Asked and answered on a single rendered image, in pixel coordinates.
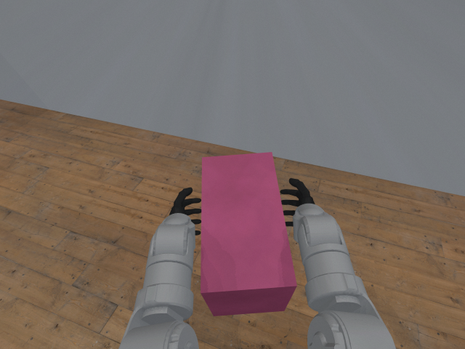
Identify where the right robot forearm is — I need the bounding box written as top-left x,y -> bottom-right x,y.
293,204 -> 396,349

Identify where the right robot hand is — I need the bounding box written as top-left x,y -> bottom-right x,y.
280,178 -> 315,227

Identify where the robot left upper arm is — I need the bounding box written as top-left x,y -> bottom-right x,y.
119,321 -> 199,349

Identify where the left robot hand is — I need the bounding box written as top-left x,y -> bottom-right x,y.
169,188 -> 201,236

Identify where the left robot forearm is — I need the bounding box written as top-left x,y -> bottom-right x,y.
119,213 -> 195,348

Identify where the carton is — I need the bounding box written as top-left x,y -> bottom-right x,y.
201,152 -> 297,316

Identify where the robot right upper arm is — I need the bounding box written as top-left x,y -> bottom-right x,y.
307,310 -> 395,349

